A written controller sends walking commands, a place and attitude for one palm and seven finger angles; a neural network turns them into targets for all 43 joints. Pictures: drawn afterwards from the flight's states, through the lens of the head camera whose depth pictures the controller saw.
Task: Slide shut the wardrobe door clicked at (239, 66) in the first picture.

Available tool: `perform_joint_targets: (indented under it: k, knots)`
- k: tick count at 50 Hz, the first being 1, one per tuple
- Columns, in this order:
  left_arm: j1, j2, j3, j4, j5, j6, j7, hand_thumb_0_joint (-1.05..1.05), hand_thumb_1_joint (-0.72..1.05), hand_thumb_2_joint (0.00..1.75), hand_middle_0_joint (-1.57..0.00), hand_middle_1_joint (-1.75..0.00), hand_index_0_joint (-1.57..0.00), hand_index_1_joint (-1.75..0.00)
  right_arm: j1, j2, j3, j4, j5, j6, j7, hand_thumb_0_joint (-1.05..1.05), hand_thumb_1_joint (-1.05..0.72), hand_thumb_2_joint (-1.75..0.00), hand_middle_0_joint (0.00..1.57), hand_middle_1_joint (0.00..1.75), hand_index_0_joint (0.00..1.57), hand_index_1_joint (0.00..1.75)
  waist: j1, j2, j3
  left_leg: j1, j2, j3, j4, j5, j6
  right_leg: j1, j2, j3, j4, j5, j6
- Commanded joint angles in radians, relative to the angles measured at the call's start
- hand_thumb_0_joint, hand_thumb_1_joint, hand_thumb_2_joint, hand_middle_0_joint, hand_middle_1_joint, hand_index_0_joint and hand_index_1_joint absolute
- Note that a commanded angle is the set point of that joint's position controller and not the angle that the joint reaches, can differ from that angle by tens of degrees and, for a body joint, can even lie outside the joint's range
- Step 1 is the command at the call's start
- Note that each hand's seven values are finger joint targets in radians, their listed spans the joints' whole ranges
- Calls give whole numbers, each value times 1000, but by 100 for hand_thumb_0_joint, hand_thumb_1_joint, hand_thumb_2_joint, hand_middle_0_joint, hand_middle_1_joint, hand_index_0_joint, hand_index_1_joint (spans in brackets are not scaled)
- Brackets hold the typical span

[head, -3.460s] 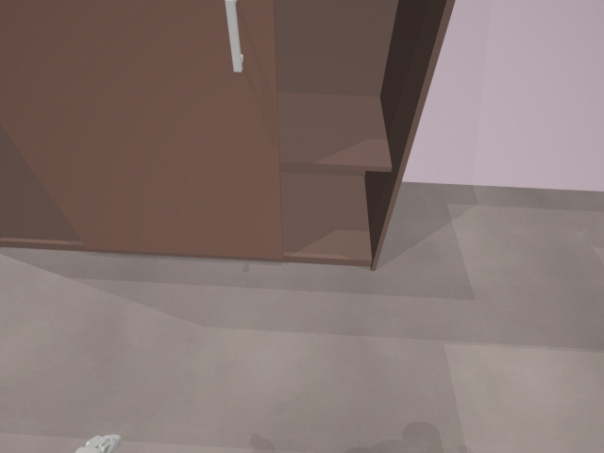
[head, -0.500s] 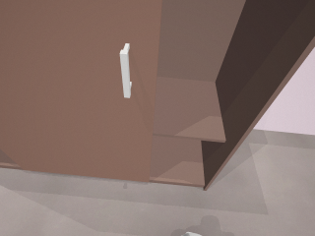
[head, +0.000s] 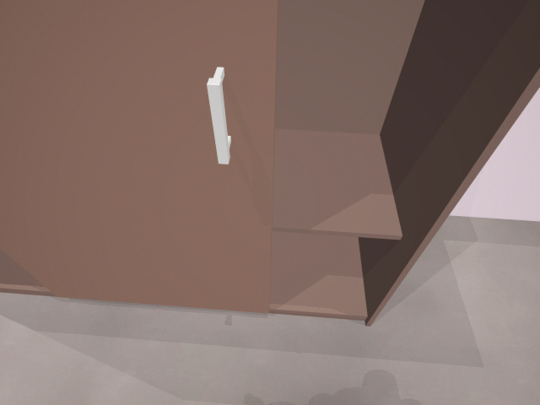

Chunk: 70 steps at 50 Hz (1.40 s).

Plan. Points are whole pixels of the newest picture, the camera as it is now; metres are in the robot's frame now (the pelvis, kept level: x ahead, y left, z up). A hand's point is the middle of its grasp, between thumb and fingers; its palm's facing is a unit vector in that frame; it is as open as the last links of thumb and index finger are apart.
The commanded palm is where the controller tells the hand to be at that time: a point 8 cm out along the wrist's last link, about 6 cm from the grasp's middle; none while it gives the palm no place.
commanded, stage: come to a stop and stand still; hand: left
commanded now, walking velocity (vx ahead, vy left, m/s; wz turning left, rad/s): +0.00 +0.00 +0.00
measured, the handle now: (221, 118) +0.50 +0.10 +0.16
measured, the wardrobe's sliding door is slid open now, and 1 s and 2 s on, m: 0.36 0.36 0.36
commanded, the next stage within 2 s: look again from close up in 1.24 s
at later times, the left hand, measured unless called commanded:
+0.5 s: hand out of the picture -0.03 +0.22 -0.16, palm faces +0.02 -0.98 -0.21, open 7.4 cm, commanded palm none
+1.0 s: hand out of the picture +0.02 +0.19 -0.16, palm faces +0.00 -0.98 -0.20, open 7.3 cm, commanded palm none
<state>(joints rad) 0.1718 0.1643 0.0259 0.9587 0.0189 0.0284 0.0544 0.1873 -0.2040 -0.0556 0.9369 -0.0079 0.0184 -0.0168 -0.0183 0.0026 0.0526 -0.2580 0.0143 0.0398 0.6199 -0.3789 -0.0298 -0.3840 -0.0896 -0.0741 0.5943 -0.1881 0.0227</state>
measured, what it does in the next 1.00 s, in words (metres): stands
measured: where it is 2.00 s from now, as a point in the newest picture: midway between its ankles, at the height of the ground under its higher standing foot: outside the picture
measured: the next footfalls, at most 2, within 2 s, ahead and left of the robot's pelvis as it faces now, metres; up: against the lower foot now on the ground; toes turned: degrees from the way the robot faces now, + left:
none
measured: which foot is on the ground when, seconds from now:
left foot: down 0.00-1.00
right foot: down 0.00-1.00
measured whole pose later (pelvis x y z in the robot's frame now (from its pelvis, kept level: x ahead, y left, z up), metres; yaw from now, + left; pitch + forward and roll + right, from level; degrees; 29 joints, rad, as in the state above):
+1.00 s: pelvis +0.01 +0.02 +0.02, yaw -1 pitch -1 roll +0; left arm 0.29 0.15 -0.02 1.09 0.01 -0.02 0.04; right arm 0.28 -0.15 0.02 1.12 -0.01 -0.03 -0.02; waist -0.01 0.00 0.02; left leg -0.15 -0.02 0.06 0.41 -0.25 0.03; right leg -0.23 -0.02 -0.01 0.43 -0.19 0.01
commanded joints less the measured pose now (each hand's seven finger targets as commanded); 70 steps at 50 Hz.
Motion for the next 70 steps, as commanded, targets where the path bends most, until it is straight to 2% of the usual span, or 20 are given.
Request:
perform_joint_targets:
  k: [1,2,4,5,7,9,10,11,12,15,17,19,25,32,40,46,52,55,58,70]
  knots:
    - [78,106,31,-97,-5,17,-5,0,90,90,-20,-30,-20,-30,-3,-157,-22,-144,-28,-2,2,0,-90,-90,20,30,20,30,38,132,48,-268,222,-229,-347,-132,136,93,47,8,67,-180,-31]
    - [70,112,26,-96,6,27,-11,0,90,90,-20,-30,-20,-30,-25,-143,-18,-150,-28,-2,5,0,-90,-90,20,30,20,30,38,174,81,-321,184,-231,-382,-211,130,109,66,13,121,-173,-40]
    - [118,104,25,-91,8,21,-23,0,90,90,-20,-30,-20,-30,-60,-137,-13,-160,-25,-2,7,0,-90,-90,20,30,20,30,46,166,86,-305,164,-195,-377,-152,137,95,81,32,196,-127,-35]
    - [135,100,23,-91,6,14,-27,0,90,90,-20,-30,-20,-30,-60,-137,-10,-160,-23,-3,7,0,-90,-90,20,30,20,30,49,145,73,-266,161,-180,-356,-116,142,93,79,42,177,-128,-35]
    - [163,109,17,-86,5,-4,-31,0,90,90,-20,-30,-20,-30,-46,-123,-2,-149,-20,-8,4,0,-90,-90,20,30,20,30,58,101,59,-186,131,-158,-282,-53,127,114,64,62,-8,-81,-43]
    - [156,137,8,-86,7,-28,-27,0,90,90,-20,-30,-20,-30,12,-94,9,-139,-7,-16,4,0,-90,-90,20,30,20,30,22,4,26,-112,52,-119,-219,-27,82,94,-5,197,-166,-61,-79]
    - [124,156,9,-90,5,-35,-28,0,90,90,-20,-30,-20,-30,53,-99,10,-127,-6,-14,4,0,-90,-90,20,30,20,30,-7,-71,-12,-49,38,-102,-209,-58,71,42,-23,237,-199,-187,-91]
    - [100,157,10,-96,4,-36,-27,0,90,90,-20,-30,-20,-30,80,-107,7,-110,-9,-15,5,0,-90,-90,20,30,20,30,-19,-98,-13,-8,40,-103,-209,-49,71,-3,-20,233,-211,-251,-88]
    - [92,151,10,-95,3,-34,-27,0,90,90,-20,-30,-20,-30,89,-115,6,-98,-10,-18,5,0,-90,-90,20,30,20,30,-23,-82,-5,9,57,-121,-241,-44,77,-17,-5,203,-200,-240,-79]
    - [150,122,3,-72,3,-32,-25,0,90,90,-20,-30,-20,-30,75,-122,11,-72,-11,-31,6,0,-90,-90,20,30,20,30,7,34,-3,-57,103,-182,-349,-103,89,70,33,138,-139,-108,-56]
    - [179,118,-1,-50,5,-35,-25,0,90,90,-20,-30,-20,-30,69,-115,15,-57,-9,-35,6,0,-90,-90,20,30,20,30,23,40,-9,-78,102,-181,-370,-108,91,122,33,131,-147,-72,-55]
    - [187,111,-4,-28,4,-37,-25,0,90,90,-20,-30,-20,-30,78,-113,19,-37,-8,-37,5,0,-90,-90,20,30,20,30,21,12,-11,-70,97,-176,-373,-95,86,130,25,139,-157,-70,-55]
    - [202,95,-13,21,3,-41,-22,0,90,90,-20,-30,-20,-30,104,-104,29,29,-7,-38,3,0,-90,-90,20,30,20,30,22,10,29,-79,95,-173,-397,-103,80,132,13,145,-181,-81,-55]
    - [202,89,-17,57,-1,-49,-19,0,90,90,-20,-30,-20,-30,134,-84,39,89,-4,-42,1,0,-90,-90,20,30,20,30,21,-7,29,-61,85,-151,-377,-46,76,152,0,156,-209,-68,-57]
    - [191,78,-24,83,-8,-61,-14,0,90,90,-20,-30,-20,-30,151,-53,51,137,0,-54,-4,0,-90,-90,20,30,20,30,16,-17,-10,8,72,-101,-316,148,67,184,-18,177,-222,44,-61]
    - [183,79,-26,94,-10,-66,-12,0,90,90,-20,-30,-20,-30,150,-49,53,161,1,-58,-6,0,-90,-90,20,30,20,30,14,-20,-29,44,77,-85,-297,225,63,207,-19,173,-217,126,-60]
    - [174,86,-26,96,-10,-64,-11,0,90,90,-20,-30,-20,-30,139,-48,54,172,1,-55,-8,0,-90,-90,20,30,20,30,16,-21,-6,45,82,-85,-301,236,60,213,-16,168,-226,139,-61]
    - [175,89,-26,98,-10,-66,-11,0,90,90,-20,-30,-20,-30,137,-52,55,174,0,-58,-8,0,-90,-90,20,30,20,30,15,-11,-28,65,82,-82,-298,270,58,228,-21,165,-220,176,-61]
    - [173,92,-29,99,-10,-65,-11,0,90,90,-20,-30,-20,-30,127,-55,56,176,1,-55,-8,0,-90,-90,20,30,20,30,17,-15,-1,59,80,-82,-304,251,57,215,-20,168,-232,153,-61]
    - [175,96,-28,104,-11,-63,-11,0,90,90,-20,-30,-20,-30,130,-59,60,181,0,-57,-10,0,-90,-90,20,30,20,30,20,-8,-11,75,88,-83,-315,264,56,229,-14,160,-239,138,-61]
